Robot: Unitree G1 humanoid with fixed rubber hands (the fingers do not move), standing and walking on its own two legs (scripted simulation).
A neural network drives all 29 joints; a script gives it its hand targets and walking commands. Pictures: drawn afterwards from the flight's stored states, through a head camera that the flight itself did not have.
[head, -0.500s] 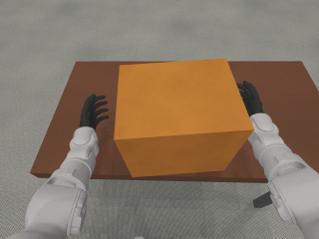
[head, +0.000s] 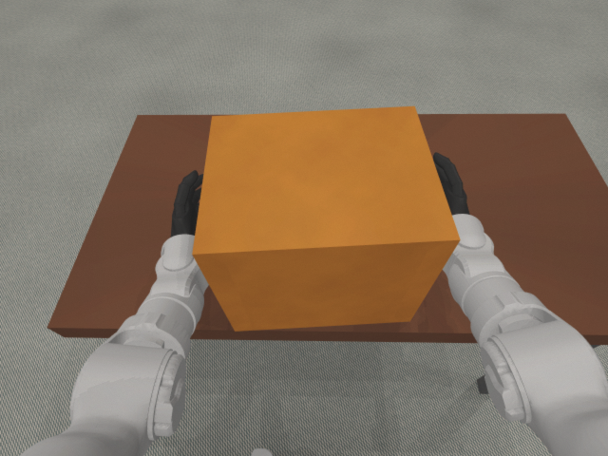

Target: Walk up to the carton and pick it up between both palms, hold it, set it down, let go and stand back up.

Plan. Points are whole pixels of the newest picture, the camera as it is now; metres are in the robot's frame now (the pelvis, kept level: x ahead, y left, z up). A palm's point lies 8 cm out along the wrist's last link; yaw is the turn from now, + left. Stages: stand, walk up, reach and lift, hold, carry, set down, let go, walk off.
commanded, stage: reach and lift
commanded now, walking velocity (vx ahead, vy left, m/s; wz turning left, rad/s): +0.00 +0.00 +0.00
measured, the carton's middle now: (318, 226) +0.44 +0.02 +0.03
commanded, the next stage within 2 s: none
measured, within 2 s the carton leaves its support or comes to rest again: leaves its support in 1.68 s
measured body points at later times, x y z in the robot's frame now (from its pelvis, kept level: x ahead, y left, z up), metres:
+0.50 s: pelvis +0.01 +0.01 +0.01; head +0.10 +0.00 +0.45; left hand +0.43 +0.21 +0.04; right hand +0.47 -0.15 +0.05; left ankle +0.04 +0.13 -0.70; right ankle +0.03 -0.09 -0.70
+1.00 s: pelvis +0.03 +0.02 +0.03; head +0.11 +0.01 +0.47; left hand +0.42 +0.21 +0.04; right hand +0.45 -0.15 +0.05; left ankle +0.04 +0.13 -0.70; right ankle +0.03 -0.09 -0.70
